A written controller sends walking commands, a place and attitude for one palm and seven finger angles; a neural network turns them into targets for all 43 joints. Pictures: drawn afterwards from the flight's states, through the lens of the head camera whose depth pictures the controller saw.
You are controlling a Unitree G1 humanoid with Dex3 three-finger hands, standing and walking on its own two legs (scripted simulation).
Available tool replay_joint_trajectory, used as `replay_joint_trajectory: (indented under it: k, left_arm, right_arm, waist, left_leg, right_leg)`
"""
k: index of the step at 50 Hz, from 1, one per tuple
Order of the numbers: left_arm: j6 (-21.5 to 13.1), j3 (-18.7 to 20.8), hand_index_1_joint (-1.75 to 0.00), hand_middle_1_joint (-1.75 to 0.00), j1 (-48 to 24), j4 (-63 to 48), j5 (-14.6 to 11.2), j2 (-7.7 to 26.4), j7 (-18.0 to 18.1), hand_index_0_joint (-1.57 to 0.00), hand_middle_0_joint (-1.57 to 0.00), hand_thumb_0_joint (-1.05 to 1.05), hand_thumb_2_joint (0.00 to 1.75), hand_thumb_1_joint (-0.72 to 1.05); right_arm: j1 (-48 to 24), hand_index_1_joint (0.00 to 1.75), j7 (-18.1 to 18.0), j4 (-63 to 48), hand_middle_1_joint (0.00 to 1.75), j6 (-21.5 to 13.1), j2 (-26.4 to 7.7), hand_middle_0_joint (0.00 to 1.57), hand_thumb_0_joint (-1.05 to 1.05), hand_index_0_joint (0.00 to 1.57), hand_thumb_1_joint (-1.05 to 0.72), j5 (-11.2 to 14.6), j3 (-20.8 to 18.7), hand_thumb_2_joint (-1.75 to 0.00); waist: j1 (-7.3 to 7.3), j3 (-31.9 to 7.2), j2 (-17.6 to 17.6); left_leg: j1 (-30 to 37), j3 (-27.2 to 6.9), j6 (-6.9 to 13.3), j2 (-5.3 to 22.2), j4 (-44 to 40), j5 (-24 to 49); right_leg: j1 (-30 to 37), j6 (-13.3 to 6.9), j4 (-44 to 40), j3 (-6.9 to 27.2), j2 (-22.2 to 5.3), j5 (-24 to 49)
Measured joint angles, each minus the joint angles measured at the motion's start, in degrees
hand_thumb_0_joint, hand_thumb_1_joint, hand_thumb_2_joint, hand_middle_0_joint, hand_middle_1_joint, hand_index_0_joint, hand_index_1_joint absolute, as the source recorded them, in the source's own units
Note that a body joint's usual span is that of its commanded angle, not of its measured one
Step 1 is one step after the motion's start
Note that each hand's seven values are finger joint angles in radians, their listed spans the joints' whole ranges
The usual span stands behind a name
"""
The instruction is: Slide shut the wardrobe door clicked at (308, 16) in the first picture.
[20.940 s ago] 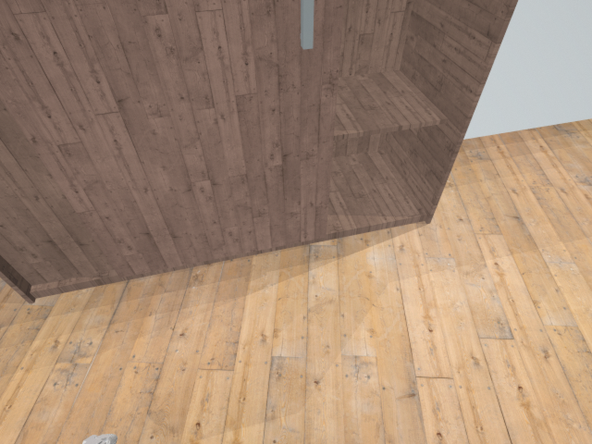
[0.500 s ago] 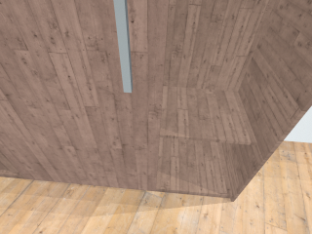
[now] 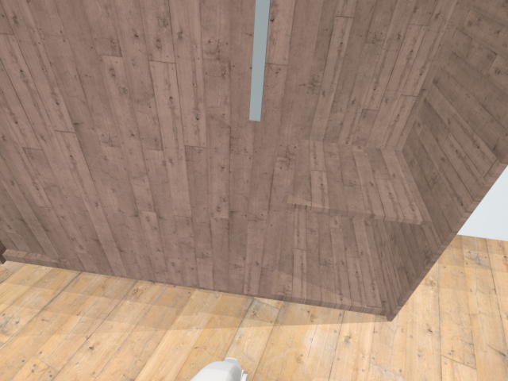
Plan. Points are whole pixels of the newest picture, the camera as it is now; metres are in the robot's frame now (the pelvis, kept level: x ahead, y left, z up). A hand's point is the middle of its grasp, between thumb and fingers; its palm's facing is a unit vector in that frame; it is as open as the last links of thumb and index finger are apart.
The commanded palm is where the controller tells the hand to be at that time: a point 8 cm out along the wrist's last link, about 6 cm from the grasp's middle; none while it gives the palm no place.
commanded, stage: look again from close up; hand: left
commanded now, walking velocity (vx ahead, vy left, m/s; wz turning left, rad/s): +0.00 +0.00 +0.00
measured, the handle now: (261, 43) +0.65 +0.06 +0.30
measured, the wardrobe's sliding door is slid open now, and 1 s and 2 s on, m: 0.49 0.49 0.49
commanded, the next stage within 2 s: none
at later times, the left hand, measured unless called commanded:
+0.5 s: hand out of the picture -0.24 +0.25 -0.14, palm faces +0.11 -0.96 -0.24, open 7.3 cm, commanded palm none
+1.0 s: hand out of the picture -0.40 +0.24 -0.14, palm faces +0.07 -0.97 -0.21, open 7.3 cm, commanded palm none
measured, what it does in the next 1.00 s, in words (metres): walks backwards: left foot, then right foot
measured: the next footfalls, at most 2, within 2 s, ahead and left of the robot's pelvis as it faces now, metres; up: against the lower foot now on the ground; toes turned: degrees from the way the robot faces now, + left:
left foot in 0.18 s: +0.01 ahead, +0.15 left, +0.00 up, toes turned -1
right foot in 0.46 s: -0.16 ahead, -0.02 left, +0.00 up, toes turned -2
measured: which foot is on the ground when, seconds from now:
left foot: up 0.00-0.16, down 0.18-0.46, up 0.48-0.68, down 0.70-0.92, up 0.94-1.00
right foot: down 0.00-0.20, up 0.22-0.44, down 0.46-0.70, up 0.72-0.90, down 0.92-1.00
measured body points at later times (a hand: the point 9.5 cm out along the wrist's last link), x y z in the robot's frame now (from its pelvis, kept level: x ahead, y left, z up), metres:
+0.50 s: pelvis -0.21 +0.07 +0.03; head -0.26 +0.05 +0.47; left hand -0.24 +0.30 -0.12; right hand -0.18 -0.16 -0.13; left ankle -0.06 +0.16 -0.69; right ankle -0.20 -0.02 -0.71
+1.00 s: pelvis -0.39 +0.07 +0.03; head -0.43 +0.05 +0.48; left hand -0.40 +0.29 -0.12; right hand -0.40 -0.13 -0.14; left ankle -0.32 +0.19 -0.67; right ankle -0.36 -0.02 -0.70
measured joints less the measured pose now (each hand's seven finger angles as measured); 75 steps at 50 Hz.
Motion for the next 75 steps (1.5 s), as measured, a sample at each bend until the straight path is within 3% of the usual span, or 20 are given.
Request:
replay_joint_trajectory:
  k: [2, 4, 9, 12, 17, 22, 25, 29, 31, 35, 38, 41, 43, 46, 51, 53, 58, 63, 66, 75]
  left_arm:
    - [1.63, -0.76, -0.3, -0.3, 0.89, 2.39, 0.56, -0.02, 0.88, -0.2, -0.2, 0.0, 0.9, 0.91]
    - [1.18, -0.86, -0.3, -0.3, 1.95, 4.53, 0.86, 0.29, 1.54, -0.2, -0.2, 0.0, 0.9, 0.91]
    - [0.71, -0.55, -0.3, -0.3, 0.93, 4.17, 0.57, 1.45, 0.32, -0.2, -0.2, 0.01, 0.9, 0.91]
    - [1.14, 0.17, -0.3, -0.3, -1.94, 3.36, -0.27, 2.17, -0.05, -0.2, -0.2, 0.01, 0.9, 0.91]
    - [1.48, 0.3, -0.3, -0.3, -4.33, 2.15, -0.22, 1.39, -0.73, -0.2, -0.2, 0.01, 0.9, 0.91]
    - [0.7, -0.23, -0.3, -0.3, 0.0, 2.06, -0.64, 0.19, -1.09, -0.2, -0.2, 0.0, 0.9, 0.91]
    - [1.18, -0.93, -0.3, -0.3, 2.21, 4.51, -0.3, -0.77, -0.61, -0.2, -0.2, 0.0, 0.9, 0.91]
    - [1.05, -1.23, -0.3, -0.3, 3.99, 7.93, -0.17, -1.23, -0.09, -0.2, -0.2, 0.0, 0.9, 0.91]
    - [0.83, -1.17, -0.3, -0.3, 3.96, 8.26, 0.08, -1.06, -0.19, -0.2, -0.2, 0.01, 0.9, 0.91]
    - [0.75, -0.72, -0.3, -0.3, 1.96, 6.91, -0.18, -0.84, -0.42, -0.2, -0.2, 0.01, 0.9, 0.91]
    - [1.57, 0.01, -0.3, -0.3, -1.48, 6.36, -0.78, -0.19, -0.55, -0.2, -0.2, 0.01, 0.9, 0.91]
    - [1.86, -0.02, -0.3, -0.3, -3.82, 5.36, -0.61, -0.66, -0.53, -0.2, -0.2, 0.01, 0.9, 0.91]
    - [0.87, -0.28, -0.3, -0.3, -3.85, 4.32, -0.58, -1.34, -0.6, -0.2, -0.2, 0.0, 0.9, 0.91]
    - [-0.88, -0.79, -0.3, -0.3, -1.76, 3.72, -0.72, -1.66, -0.55, -0.2, -0.2, 0.0, 0.9, 0.91]
    - [0.2, -1.57, -0.3, -0.3, -0.45, 7.67, -0.4, -3.52, -0.22, -0.2, -0.2, 0.0, 0.9, 0.91]
    - [0.11, -1.5, -0.3, -0.3, -0.18, 8.05, -0.21, -3.49, -0.32, -0.2, -0.2, 0.0, 0.9, 0.91]
    - [-0.24, -1.0, -0.3, -0.3, -2.09, 7.1, -0.64, -2.91, -0.97, -0.2, -0.2, 0.01, 0.9, 0.91]
    - [0.35, -0.77, -0.3, -0.3, -3.66, 6.78, -0.45, -2.19, -1.35, -0.2, -0.2, 0.0, 0.9, 0.91]
    - [-1.14, -1.23, -0.3, -0.3, -2.82, 6.78, -0.44, -2.03, -1.17, -0.2, -0.2, 0.0, 0.9, 0.91]
    - [-0.89, -1.99, -0.3, -0.3, -2.24, 10.75, -0.9, -3.37, -1.39, -0.2, -0.2, 0.0, 0.9, 0.91]
  right_arm:
    - [-0.83, 0.3, 0.28, -3.4, 0.29, -0.38, -1.04, 0.2, 0.01, 0.2, -0.9, -0.03, -0.48, -0.9]
    - [-1.36, 0.3, 0.77, -5.76, 0.29, -1.45, -1.48, 0.2, 0.01, 0.2, -0.92, -0.24, -0.27, -0.9]
    - [-0.69, 0.3, 1.3, -9.16, 0.29, -5.5, -1.9, 0.2, 0.01, 0.2, -0.93, 0.16, 1.35, -0.9]
    - [-1.28, 0.3, 0.9, -7.44, 0.29, -5.77, -0.73, 0.19, 0.01, 0.2, -0.92, -0.2, 2.51, -0.9]
    - [0.82, 0.3, 0.75, -3.88, 0.29, -3.78, -0.06, 0.19, 0.01, 0.2, -0.91, -0.32, 3.73, -0.9]
    - [0.59, 0.3, 0.17, -2.48, 0.29, -2.48, -1.37, 0.2, 0.02, 0.2, -0.93, -0.86, 2.71, -0.9]
    - [-0.03, 0.3, 0.42, -3.27, 0.29, -1.94, -2.42, 0.2, 0.02, 0.2, -0.93, -0.16, 1.4, -0.9]
    - [2.16, 0.3, 1.72, -3.29, 0.29, -2.05, -2.87, 0.2, 0.02, 0.2, -0.92, 0.18, 0.76, -0.9]
    - [3.82, 0.3, 1.68, -3.21, 0.29, -2.87, -2.59, 0.2, 0.01, 0.2, -0.92, 0.2, 0.86, -0.9]
    - [7.08, 0.3, 0.77, -2.41, 0.29, -4.47, -2.16, 0.2, 0.01, 0.2, -0.91, -0.14, 1.79, -0.9]
    - [7.23, 0.3, 0.02, -0.45, 0.29, -4.12, -0.31, 0.19, 0.01, 0.2, -0.91, -0.45, 2.54, -0.9]
    - [7.94, 0.3, -0.03, 1.51, 0.29, -3.09, 0.56, 0.19, 0.01, 0.2, -0.91, -0.39, 3.22, -0.9]
    - [7.32, 0.3, 0.15, 2.24, 0.29, -2.66, 0.66, 0.19, 0.01, 0.2, -0.91, -0.67, 3.42, -0.9]
    - [5.26, 0.3, 0.33, 1.19, 0.29, -2.83, 0.92, 0.2, 0.01, 0.2, -0.9, -0.37, 3.2, -0.9]
    - [1.99, 0.3, 1.13, -1.32, 0.29, -2.95, 0.02, 0.2, 0.01, 0.2, -0.91, -0.04, 2.21, -0.9]
    - [2.41, 0.3, 1.15, -1.75, 0.29, -3.81, -0.26, 0.2, 0.01, 0.2, -0.92, 0.1, 2.08, -0.9]
    - [3.42, 0.3, 0.1, -1.44, 0.29, -5.72, -0.71, 0.2, 0.01, 0.2, -0.92, -0.21, 2.57, -0.9]
    - [3.52, 0.3, -0.13, 0.61, 0.29, -4.52, -0.26, 0.19, 0.01, 0.2, -0.91, -0.23, 3.09, -0.9]
    - [2.74, 0.3, 0.03, 0.8, 0.29, -4.23, -0.17, 0.19, 0.01, 0.2, -0.91, 0.01, 3.39, -0.9]
    - [1.45, 0.3, 0.38, 0.67, 0.29, -5.6, 0.3, 0.19, 0.0, 0.2, -0.91, 0.11, 3.42, -0.9]
  waist:
    - [-2.28, 0.27, 2.66]
    - [-2.59, -0.77, 1.97]
    - [-1.1, -1.8, -1.99]
    - [-0.23, 0.98, -5.59]
    - [-0.08, -0.2, -2.04]
    - [-0.6, -2.2, 0.7]
    - [-1.72, -1.0, 2.3]
    - [-2.03, -1.82, 2.02]
    - [-1.86, -2.29, 0.73]
    - [-1.36, -2.53, -0.46]
    - [-1.97, -0.22, -3.43]
    - [-2.01, -0.67, -1.79]
    - [-1.57, -1.14, -0.03]
    - [-1.0, -1.89, 0.06]
    - [-2.56, -2.02, 2.15]
    - [-2.38, -2.73, 1.14]
    - [-1.8, -1.82, -0.35]
    - [-0.97, -0.13, -1.42]
    - [-0.2, 0.31, -1.21]
    - [-2.27, 0.33, 0.99]
  left_leg:
    - [-4.99, -3.27, 1.02, -0.21, 25.08, -2.77]
    - [-2.4, -3.48, 1.73, 2.17, 30.17, -2.78]
    - [18.55, -1.74, 4.08, 7.29, -7.41, -5.56]
    - [19.2, 1.36, 5.45, 4.42, -12.4, -0.7]
    - [16.68, -0.51, 6.86, 4.41, -17.46, 6.48]
    - [15.47, -0.17, 6.1, 4.02, -23.99, 11.01]
    - [11.21, -0.79, 3.31, 3.48, -15.54, 0.94]
    - [7.66, -1.51, 3.27, 3.85, 6.55, -2.81]
    - [11.42, -0.76, 3.8, 4.71, 4.53, -5.83]
    - [23.08, -0.34, 5.18, 6.3, -17.55, -4.35]
    - [21.25, 0.91, 5.26, 4.19, -18.17, 1.41]
    - [19.08, -0.6, 5.6, 4.02, -18.65, 3.4]
    - [18.17, -1.63, 5.37, 4.46, -19.66, 5.16]
    - [15.45, -0.5, 4.57, 4.29, -18.47, 4.08]
    - [10.75, -1.75, 4.07, 4.64, -0.21, -4.58]
    - [12.9, -0.85, 4.49, 4.96, 0.21, -6.52]
    - [21.88, -1.19, 5.37, 5.81, -19.89, -1.42]
    - [20.09, -1.1, 5.0, 4.72, -19.83, 2.18]
    - [17.87, -0.94, 4.34, 4.49, -18.21, 2.32]
    - [18.73, -2.98, 4.59, 6.62, -18.16, 0.68]
  right_leg:
    - [-0.93, 1.34, 0.99, -2.84, 0.29, 2.45]
    - [-2.22, 2.22, -0.26, -1.73, -0.24, 4.63]
    - [-7.94, 3.62, -1.37, 2.87, -3.0, 7.42]
    - [-12.74, 4.91, 7.8, 8.01, -3.4, 1.13]
    - [-14.41, 4.98, 24.28, 7.81, -0.07, 1.72]
    - [0.55, 3.07, 0.29, 4.44, -0.68, -3.28]
    - [3.15, 1.78, -9.79, 3.93, -0.49, 6.8]
    - [1.71, 2.18, -13.24, 4.24, -0.5, 11.75]
    - [0.17, 2.3, -14.16, 5.21, -0.85, 13.63]
    - [-6.82, 3.21, -8.9, 6.32, -0.5, 10.73]
    - [-12.95, 4.4, 5.23, 8.78, -0.88, 4.08]
    - [-14.69, 4.41, 18.99, 8.33, -0.07, 2.47]
    - [-10.31, 4.03, 14.94, 6.76, -0.46, -0.36]
    - [-1.28, 2.91, -5.28, 7.4, -1.69, -0.67]
    - [-2.08, 2.13, -10.47, 6.83, -0.08, 10.74]
    - [-2.27, 2.1, -12.88, 7.41, -0.06, 13.05]
    - [-7.02, 3.0, -10.07, 7.51, 0.69, 11.9]
    - [-9.32, 4.33, 1.89, 7.05, -0.69, 5.05]
    - [-4.74, 3.75, -6.92, 8.21, -1.37, 5.46]
    - [-5.07, 2.37, -12.23, 6.22, 1.39, 13.56]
